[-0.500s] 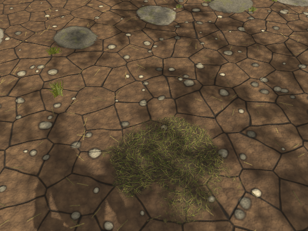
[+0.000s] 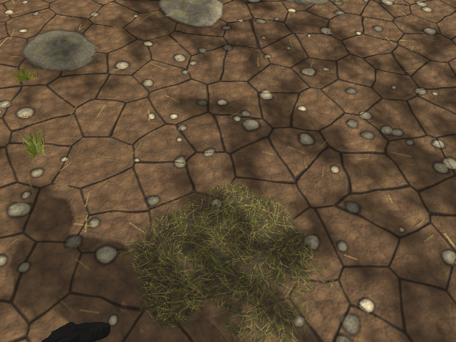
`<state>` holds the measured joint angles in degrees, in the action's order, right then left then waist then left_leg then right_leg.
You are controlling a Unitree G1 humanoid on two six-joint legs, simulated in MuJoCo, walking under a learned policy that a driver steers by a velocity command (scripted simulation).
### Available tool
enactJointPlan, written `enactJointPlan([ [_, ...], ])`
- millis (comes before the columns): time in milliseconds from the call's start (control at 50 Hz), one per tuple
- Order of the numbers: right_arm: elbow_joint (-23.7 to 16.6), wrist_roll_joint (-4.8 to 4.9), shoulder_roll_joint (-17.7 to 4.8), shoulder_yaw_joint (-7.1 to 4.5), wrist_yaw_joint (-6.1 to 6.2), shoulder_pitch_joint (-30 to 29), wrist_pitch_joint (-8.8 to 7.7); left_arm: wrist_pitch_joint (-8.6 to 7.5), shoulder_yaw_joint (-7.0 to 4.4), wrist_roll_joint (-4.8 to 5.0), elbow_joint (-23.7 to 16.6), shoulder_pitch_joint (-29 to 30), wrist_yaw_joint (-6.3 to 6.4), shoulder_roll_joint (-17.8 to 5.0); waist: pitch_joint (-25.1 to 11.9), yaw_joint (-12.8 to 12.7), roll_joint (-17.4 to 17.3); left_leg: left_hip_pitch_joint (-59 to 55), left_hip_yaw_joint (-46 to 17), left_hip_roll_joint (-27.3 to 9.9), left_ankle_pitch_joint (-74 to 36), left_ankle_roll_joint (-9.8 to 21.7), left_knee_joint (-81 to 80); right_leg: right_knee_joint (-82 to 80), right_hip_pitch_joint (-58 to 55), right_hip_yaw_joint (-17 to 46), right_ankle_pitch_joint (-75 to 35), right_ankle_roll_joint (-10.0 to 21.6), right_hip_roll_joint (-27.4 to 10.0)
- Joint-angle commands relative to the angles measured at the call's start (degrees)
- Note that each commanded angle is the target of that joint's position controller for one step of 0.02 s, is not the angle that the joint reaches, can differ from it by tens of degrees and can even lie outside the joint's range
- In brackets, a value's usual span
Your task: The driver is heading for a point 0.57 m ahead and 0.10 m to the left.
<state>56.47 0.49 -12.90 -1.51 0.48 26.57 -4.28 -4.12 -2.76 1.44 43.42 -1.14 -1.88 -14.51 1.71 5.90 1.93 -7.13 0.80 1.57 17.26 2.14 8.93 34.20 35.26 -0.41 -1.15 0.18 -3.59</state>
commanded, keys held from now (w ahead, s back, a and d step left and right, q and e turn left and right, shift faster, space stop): w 0.22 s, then w+q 0.38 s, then no key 0.40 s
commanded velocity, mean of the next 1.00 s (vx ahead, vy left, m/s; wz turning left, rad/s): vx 0.39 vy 0.00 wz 0.20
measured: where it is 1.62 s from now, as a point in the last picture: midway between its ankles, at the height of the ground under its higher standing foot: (205, 311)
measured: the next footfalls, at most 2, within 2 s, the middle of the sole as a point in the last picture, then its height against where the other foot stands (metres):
right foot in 0.12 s outside the picture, level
left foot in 0.66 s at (166, 321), level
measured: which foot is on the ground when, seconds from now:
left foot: down 0.00-0.12, up 0.14-0.64, down 0.66-1.00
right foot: up 0.00-0.10, down 0.12-0.68, up 0.70-1.00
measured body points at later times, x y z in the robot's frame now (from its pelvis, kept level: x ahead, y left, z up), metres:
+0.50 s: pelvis +0.29 -0.04 +0.00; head +0.30 -0.03 +0.45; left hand +0.28 +0.23 -0.13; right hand +0.47 -0.29 -0.10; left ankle +0.46 +0.14 -0.68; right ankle +0.22 -0.13 -0.74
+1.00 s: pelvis +0.51 +0.04 +0.00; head +0.54 +0.06 +0.45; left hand +0.55 +0.33 -0.13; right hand +0.69 -0.18 -0.11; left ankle +0.51 +0.12 -0.74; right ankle +0.63 -0.11 -0.70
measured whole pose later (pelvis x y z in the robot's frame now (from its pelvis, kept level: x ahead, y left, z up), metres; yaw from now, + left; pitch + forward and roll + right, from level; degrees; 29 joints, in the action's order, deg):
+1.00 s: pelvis +0.51 +0.04 +0.00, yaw +15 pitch +1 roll +1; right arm 47.1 -1.2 -13.9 -2.2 -0.6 9.3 -2.3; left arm -1.2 -2.6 0.0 51.0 -7.6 1.8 -16.2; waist 2.9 0.5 2.5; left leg 13.6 1.7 4.9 8.1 4.8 20.4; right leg 43.4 30.1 3.1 11.7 -3.6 -5.8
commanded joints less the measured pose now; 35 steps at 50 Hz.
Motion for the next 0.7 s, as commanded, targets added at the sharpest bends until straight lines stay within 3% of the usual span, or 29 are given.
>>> enactJointPlan([
  [20, -1.3, 0.59, -10.6, -2.45, 0.48, 1.2, -0.17, -1.37, -0.38, 0.21, -6.2, 8.9, -0.82, -3.8, 6.9, -1.7, -7.2, 4.7, -5.9, -15.9, -22.4, 7.5, -2.0, -3.8, -0.2, -0.3, -0.7, 1.8, 1.0],
  [60, -1.6, 0.47, -11.8, -2.99, 0.52, 0.0, 0.24, -1.57, -1.18, 0.04, -5.6, 5.9, -0.95, -5.9, 3.6, -4.5, -8.0, 1.6, -4.9, -16.6, -36.9, 6.4, 3.4, -4.5, -5.8, -1.3, 2.7, 3.8, 2.8],
  [80, -1.8, 0.26, -12.4, -3.26, 0.55, -0.8, 0.63, -1.49, -2.04, -0.04, -4.3, 0.9, -0.67, -7.5, -0.3, -7.4, -9.0, 1.1, -3.9, -16.0, -48.1, 5.6, 9.8, -4.2, -12.8, -2.7, 4.2, 5.1, 4.6],
  [100, -2.2, -0.07, -11.9, -3.04, 0.6, -1.3, 1.18, -1.23, -3.37, 0.08, -1.3, -8.8, -0.17, -9.7, -6.4, -12.2, -8.6, 4.0, -2.0, -13.4, -53.5, 4.1, 21.0, -4.7, -25.3, -3.7, 3.9, 6.8, 6.0],
  [120, -3.4, -0.86, -10.3, -2.24, 0.71, -1.1, 1.34, -0.9, -4.3, -0.48, 1.3, -19.7, 0.54, -12.7, -14.3, -16.1, -4.5, 17.2, -1.3, -11.0, -39.3, 2.6, 37.8, -2.5, -44.2, 6.3, 6.5, 10.1, -2.8],
  [140, -3.9, -0.62, -0.9, 0.34, -0.09, 7.4, 0.25, -0.84, -5.03, -0.99, 3.1, -24.0, 0.15, -17.0, -24.3, -11.1, 12.8, 38.5, -2.0, 0.8, 5.0, -1.1, 59.7, -9.8, -62.6, 36.4, 23.7, 19.9, -17.7],
  [160, -3.4, 0.92, -6.4, -0.88, -0.45, 3.4, -1.35, -0.88, -3.39, -0.61, 3.3, -22.8, 0.07, -11.0, -22.3, -13.1, 9.7, 44.7, -9.5, 0.2, 14.4, -0.1, 67.2, -18.6, -59.3, 45.2, 31.3, 18.8, -17.6],
  [180, -6.1, 2.53, -10.5, -2.16, -0.63, -3.4, -2.34, -1.09, -2.58, -0.55, 2.8, -17.0, 0.2, -9.0, -11.3, -11.8, 7.6, 49.3, -8.0, -2.9, 10.2, 0.9, 68.6, -19.8, -50.4, 36.2, 28.7, 15.8, -15.9],
  [200, -7.0, 2.42, -10.5, -2.1, -0.3, -6.9, -2.84, -1.35, -2.17, -0.84, 2.0, -12.4, 0.2, -7.9, -6.7, -10.0, 2.0, 47.2, -6.7, -6.0, 4.7, 1.2, 66.0, -21.1, -41.4, 28.8, 21.4, 14.4, -13.8],
  [220, -7.1, 1.43, -9.9, -2.4, 0.02, -8.3, -2.75, -1.69, -1.83, -1.41, 1.9, -9.7, -0.02, -6.6, -3.5, -8.1, -0.2, 44.8, -5.9, -7.9, 1.2, 0.9, 62.5, -22.4, -34.1, 22.9, 14.1, 13.6, -11.6],
  [240, -6.6, 1.08, -8.9, -2.57, 0.08, -6.5, -2.01, -2.11, -1.45, -2.12, 2.0, -8.2, -0.06, -5.2, -3.6, -5.8, 1.4, 40.8, -6.7, -9.8, -1.1, 0.8, 60.5, -23.8, -30.0, 18.2, 10.6, 12.8, -9.9],
  [260, -6.0, 1.11, -7.4, -2.43, 0.06, -5.1, -1.11, -2.37, -1.4, -2.1, 2.5, -7.7, -0.18, -4.6, -3.4, -4.8, 2.0, 38.5, -6.6, -10.3, -1.8, 0.5, 59.2, -25.4, -27.4, 15.6, 9.6, 12.8, -9.1],
  [320, -7.1, 1.09, -6.1, -2.37, 0.32, -7.3, 0.87, -3.32, -1.74, -1.96, 4.7, -9.2, 0.21, -6.1, 0.0, -4.3, 1.6, 40.8, -6.8, -11.0, -4.7, -0.7, 54.8, -29.1, -22.8, 9.1, 7.0, 13.3, -9.2],
  [380, -9.1, 0.71, -6.6, -2.58, 0.15, -12.4, 0.88, -3.3, -2.05, -2.25, 6.2, -11.5, 1.18, -7.6, 1.7, -5.6, 0.4, 46.2, -8.4, -10.1, -14.4, -1.5, 46.3, -30.1, -25.0, 4.2, 3.6, 12.5, -8.8],
  [460, -11.8, 0.45, -5.4, -1.85, -1.19, -20.0, 0.14, -2.95, -1.89, -1.88, 7.0, -13.0, 1.98, -8.9, 2.8, -8.3, -0.5, 43.8, -3.7, -8.3, -25.0, -1.4, 33.0, -30.6, -26.9, -3.1, 0.3, 10.1, -7.5],
  [560, -16.9, 0.71, -4.9, -1.13, -3.17, -27.6, 0.11, -0.71, -2.2, -1.1, 9.4, -18.4, 2.28, -10.1, 4.5, -10.9, -1.3, 49.4, -0.9, -7.1, -19.5, 0.5, 26.0, -25.6, -40.4, -6.0, -6.4, 9.2, -11.3],
  [600, -18.5, 0.8, -6.0, -1.56, -4.07, -27.3, 0.18, 0.45, -2.55, -0.89, 9.0, -17.5, 2.57, -11.3, 3.1, -9.4, 0.2, 47.0, 1.7, -5.0, -13.3, 2.2, 25.1, -20.2, -43.7, -7.4, -19.6, 8.0, -12.3],
  [620, -18.6, 0.44, -7.0, -2.1, -4.25, -25.2, 0.26, 1.04, -2.68, -0.91, 8.6, -16.8, 2.88, -12.0, 1.2, -7.7, 1.4, 42.4, 3.5, -2.8, -10.1, 3.1, 25.0, -14.9, -43.7, -8.0, -32.4, 7.3, -12.0],
  [640, -17.5, 0.15, -8.9, -3.23, -4.25, -18.9, 0.24, 1.74, -2.67, -1.14, 8.4, -16.4, 3.24, -12.3, -2.6, -4.2, 2.3, 34.2, 4.8, -0.1, -9.3, 4.3, 24.3, -6.0, -42.7, -8.6, -41.8, 6.2, -11.1],
  [660, -15.5, 0.06, -11.9, -4.88, -3.67, -10.1, 0.07, 2.08, -2.27, -1.07, 8.0, -16.0, 3.57, -11.6, -7.5, 0.4, 1.0, 20.9, 3.8, 1.4, -17.4, 6.1, 19.5, 6.3, -37.4, -10.0, -40.0, 3.8, -8.4],
  [680, -14.3, -0.69, -17.4, -6.22, -2.28, -3.1, 0.51, 1.21, -1.17, -2.56, 6.0, -17.4, 3.61, -9.4, -15.4, 1.6, -7.8, 1.3, -11.0, -10.0, -37.4, 10.0, 22.2, 25.0, -22.1, -10.5, -14.9, 1.0, -4.3],
  [700, -15.9, -1.11, -18.9, -5.7, -2.04, -6.4, 0.51, -0.37, 1.21, -2.57, 6.0, -24.5, 2.13, -2.8, -25.7, -4.1, -18.9, -16.5, -39.8, -26.2, -49.4, 23.4, 18.1, 46.2, -1.9, -3.9, 37.2, -2.5, 7.5],
])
